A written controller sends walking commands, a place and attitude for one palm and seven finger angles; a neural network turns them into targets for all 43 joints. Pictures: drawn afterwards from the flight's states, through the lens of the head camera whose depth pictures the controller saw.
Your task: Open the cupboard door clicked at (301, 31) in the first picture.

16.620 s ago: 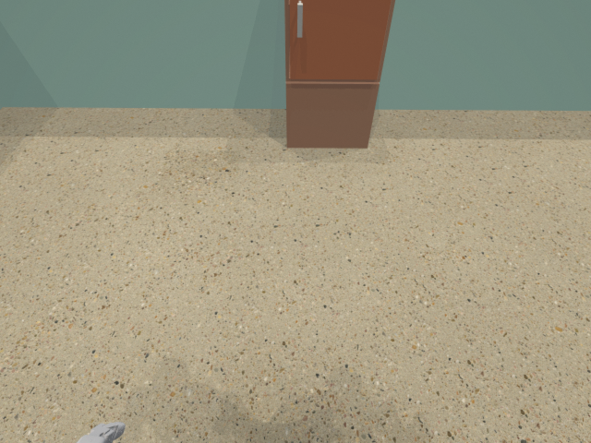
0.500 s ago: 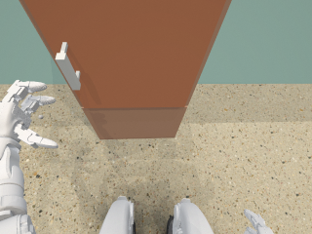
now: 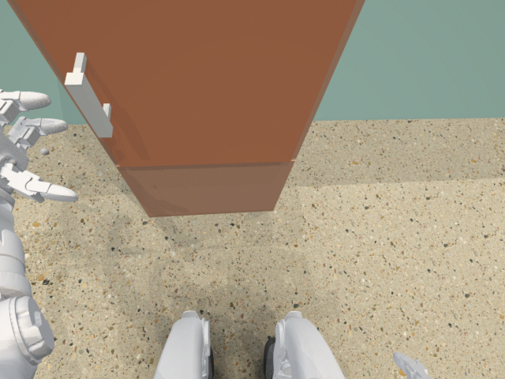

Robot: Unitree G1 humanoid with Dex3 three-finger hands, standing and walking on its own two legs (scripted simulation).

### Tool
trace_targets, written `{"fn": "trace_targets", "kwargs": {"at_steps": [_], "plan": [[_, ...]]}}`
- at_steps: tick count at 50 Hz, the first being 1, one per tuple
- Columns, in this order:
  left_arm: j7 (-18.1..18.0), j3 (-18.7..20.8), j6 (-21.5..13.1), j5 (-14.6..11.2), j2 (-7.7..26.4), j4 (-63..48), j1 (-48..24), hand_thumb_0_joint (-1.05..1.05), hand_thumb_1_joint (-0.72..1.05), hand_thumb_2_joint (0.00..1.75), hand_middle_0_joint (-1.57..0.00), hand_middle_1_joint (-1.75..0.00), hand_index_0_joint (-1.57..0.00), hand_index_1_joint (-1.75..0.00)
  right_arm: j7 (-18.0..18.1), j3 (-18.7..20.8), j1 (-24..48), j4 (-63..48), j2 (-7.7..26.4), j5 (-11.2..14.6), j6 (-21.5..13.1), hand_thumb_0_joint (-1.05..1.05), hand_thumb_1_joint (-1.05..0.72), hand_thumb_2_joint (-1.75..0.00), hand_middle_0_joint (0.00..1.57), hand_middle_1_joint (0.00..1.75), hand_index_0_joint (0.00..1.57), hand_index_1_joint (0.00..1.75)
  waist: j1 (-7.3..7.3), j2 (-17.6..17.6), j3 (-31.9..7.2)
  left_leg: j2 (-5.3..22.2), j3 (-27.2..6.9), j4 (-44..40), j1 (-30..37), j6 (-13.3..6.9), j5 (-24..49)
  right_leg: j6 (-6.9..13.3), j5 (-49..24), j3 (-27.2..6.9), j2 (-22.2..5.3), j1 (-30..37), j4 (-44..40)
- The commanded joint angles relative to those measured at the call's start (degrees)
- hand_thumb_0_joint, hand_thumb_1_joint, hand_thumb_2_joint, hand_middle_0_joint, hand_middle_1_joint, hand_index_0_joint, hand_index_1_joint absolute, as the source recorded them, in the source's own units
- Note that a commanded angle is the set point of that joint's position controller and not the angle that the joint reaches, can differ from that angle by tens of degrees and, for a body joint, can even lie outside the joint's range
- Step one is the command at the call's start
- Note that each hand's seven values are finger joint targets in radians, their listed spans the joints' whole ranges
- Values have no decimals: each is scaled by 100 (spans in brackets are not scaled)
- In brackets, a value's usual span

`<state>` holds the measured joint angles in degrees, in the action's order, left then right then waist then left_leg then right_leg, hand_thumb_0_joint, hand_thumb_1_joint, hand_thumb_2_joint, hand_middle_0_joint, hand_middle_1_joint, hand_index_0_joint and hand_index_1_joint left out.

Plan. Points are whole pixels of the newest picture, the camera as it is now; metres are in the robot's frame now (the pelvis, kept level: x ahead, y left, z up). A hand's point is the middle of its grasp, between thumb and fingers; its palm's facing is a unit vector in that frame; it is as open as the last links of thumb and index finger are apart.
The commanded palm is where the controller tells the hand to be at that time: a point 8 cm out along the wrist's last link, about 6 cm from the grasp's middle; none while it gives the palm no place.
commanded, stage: move the hooked fingers beside the handle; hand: left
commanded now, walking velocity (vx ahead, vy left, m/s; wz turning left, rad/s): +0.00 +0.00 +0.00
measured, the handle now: (93, 98) +0.53 +0.26 +0.04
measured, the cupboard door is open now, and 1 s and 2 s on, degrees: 0 0 0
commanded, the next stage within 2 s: slide the fingers in behind the handle in 1.22 s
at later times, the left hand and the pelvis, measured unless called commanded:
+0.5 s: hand (53, 120) +0.48 +0.30 +0.04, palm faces +0.07 -1.00 -0.02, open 14.0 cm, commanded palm +0.46 +0.34 +0.04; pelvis -0.01 +0.00 -0.02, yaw -1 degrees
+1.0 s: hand (44, 128) +0.47 +0.32 +0.03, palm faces +0.07 -1.00 -0.02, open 14.0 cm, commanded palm +0.46 +0.34 +0.04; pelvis +0.00 +0.01 -0.01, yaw -1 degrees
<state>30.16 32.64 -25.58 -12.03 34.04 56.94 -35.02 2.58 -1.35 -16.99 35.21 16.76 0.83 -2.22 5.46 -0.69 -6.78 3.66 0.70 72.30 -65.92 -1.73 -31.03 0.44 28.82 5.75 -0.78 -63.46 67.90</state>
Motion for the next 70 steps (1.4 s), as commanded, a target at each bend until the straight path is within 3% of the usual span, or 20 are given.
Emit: {"fn": "trace_targets", "kwargs": {"at_steps": [1,3,6,11,14,19,24,27,36,39,41,43,46,49,51,54,59,61,66,70], "plan": [[-28,208,-352,-109,1858,-986,-1990,0,-50,30,-30,-120,-30,-120,53,387,-808,-286,1074,-1,-46,0,-90,-90,20,30,20,30,34,-970,-2831,-93,-562,-880,2662,70,2771,75,-1499,-235,266,740,-695],[-49,197,-209,-50,1930,-650,-2141,0,-50,30,-30,-120,-30,-120,71,366,-813,-284,1097,11,-9,0,-90,-90,20,30,20,30,107,-813,-2569,-122,-504,-873,2212,14,2302,56,-1355,-265,252,793,-725],[-78,412,-130,30,2327,-389,-2301,0,-50,30,-30,-120,-30,-120,98,338,-867,-312,1139,2,39,0,-90,-90,20,30,20,30,114,-625,-2646,-141,-459,-787,1910,-33,2177,41,-1394,-319,257,958,-698],[-118,589,-343,185,2803,-522,-2722,0,-50,30,-30,-120,-30,-120,68,292,-924,-315,1157,-50,94,0,-90,-90,20,30,20,30,123,-1020,-2992,-110,-498,-653,2068,-11,2385,64,-1410,-325,285,808,-565],[-67,377,-364,162,2598,-423,-3006,0,-50,30,-30,-120,-30,-120,50,279,-948,-270,1160,-49,120,0,-90,-90,20,30,20,30,250,-1191,-2915,-94,-567,-629,2184,-7,2367,80,-1281,-289,304,517,-556],[14,274,-35,244,2775,107,-3328,0,-50,30,-30,-120,-30,-120,104,210,-1043,-242,1247,-28,201,0,-90,-90,20,30,20,30,415,-1021,-2730,-88,-599,-581,1825,-57,1998,52,-1072,-282,296,370,-571],[-59,702,-57,316,3296,-167,-3119,0,-50,30,-30,-120,-30,-120,55,216,-1166,-322,1255,-87,258,0,-90,-90,20,30,20,30,207,-1193,-3409,-77,-627,-469,2060,-29,2621,65,-1456,-260,314,574,-417],[-94,605,-66,340,3136,-344,-3008,0,-50,30,-30,-120,-30,-120,-9,224,-1141,-347,1216,-78,332,0,-90,-90,20,30,20,30,201,-1356,-3360,-49,-601,-519,2198,-10,2641,46,-1448,-257,321,520,-481],[-57,755,-8,224,3079,-487,-2697,0,-50,30,-30,-120,-30,-120,-27,273,-1174,-324,1178,-51,390,0,-90,-90,20,30,20,30,216,-1097,-3130,-51,-538,-622,2112,-45,2672,18,-1652,-278,340,798,-637],[-27,421,-91,207,2671,-549,-2885,0,-50,30,-30,-120,-30,-120,-33,269,-1141,-276,1138,-53,375,0,-90,-90,20,30,20,30,334,-1202,-2948,-44,-576,-646,2299,-44,2588,43,-1472,-249,352,504,-675],[-9,520,-108,211,2797,-420,-2754,0,-50,30,-30,-120,-30,-120,-22,271,-1146,-263,1175,-57,381,0,-90,-90,20,30,20,30,287,-1150,-2894,-39,-597,-688,2304,-17,2566,49,-1408,-223,354,515,-685],[24,377,-66,187,2618,-208,-2722,0,-50,30,-30,-120,-30,-120,-9,261,-1115,-261,1165,-39,383,0,-90,-90,20,30,20,30,351,-1017,-2727,-59,-568,-675,2105,-38,2393,39,-1345,-241,350,499,-707],[38,385,-89,196,2694,-152,-2873,0,-50,30,-30,-120,-30,-120,8,254,-1088,-264,1192,-50,376,0,-90,-90,20,30,20,30,340,-1149,-2670,-57,-598,-657,2175,-12,2368,60,-1253,-214,341,339,-668],[-31,263,-192,230,2582,-509,-3089,0,-50,30,-30,-120,-30,-120,5,269,-1090,-263,1178,-81,366,0,-90,-90,20,30,20,30,343,-1466,-2947,-32,-706,-654,2635,32,2746,93,-1307,-161,327,112,-577],[-69,336,-253,221,2630,-663,-2988,0,-50,30,-30,-120,-30,-120,-24,276,-1077,-278,1172,-86,382,0,-90,-90,20,30,20,30,248,-1637,-3184,-20,-747,-662,2919,105,3010,92,-1334,-141,327,94,-576],[-129,425,-272,160,2621,-885,-2919,0,-50,30,-30,-120,-30,-120,-27,303,-1104,-278,1173,-92,399,0,-90,-90,20,30,20,30,212,-1555,-3382,8,-821,-671,3130,124,3387,96,-1452,-111,322,179,-560],[-216,182,1,254,2334,-391,-2962,0,-50,30,-30,-120,-30,-120,-20,267,-1094,-262,1139,-78,431,0,-90,-90,20,30,20,30,348,-1259,-2853,-24,-766,-722,2668,59,2847,64,-1328,-111,312,155,-635],[-266,393,-12,298,2648,-428,-2798,0,-50,30,-30,-120,-30,-120,-15,258,-1086,-327,1173,-80,445,0,-90,-90,20,30,20,30,241,-1231,-2966,-42,-721,-739,2581,64,2846,63,-1380,-136,310,359,-631],[-297,491,-234,247,2686,-779,-2782,0,-50,30,-30,-120,-30,-120,-38,277,-1091,-326,1142,-95,439,0,-90,-90,20,30,20,30,218,-1334,-3233,-23,-722,-720,2810,86,3217,66,-1590,-155,324,476,-614],[-201,233,-187,126,2180,-701,-2456,0,-50,30,-30,-120,-30,-120,-72,298,-1109,-300,1085,-71,457,0,-90,-90,20,30,20,30,235,-1149,-3185,-27,-683,-750,2825,61,3242,51,-1669,-155,340,575,-704]]}}
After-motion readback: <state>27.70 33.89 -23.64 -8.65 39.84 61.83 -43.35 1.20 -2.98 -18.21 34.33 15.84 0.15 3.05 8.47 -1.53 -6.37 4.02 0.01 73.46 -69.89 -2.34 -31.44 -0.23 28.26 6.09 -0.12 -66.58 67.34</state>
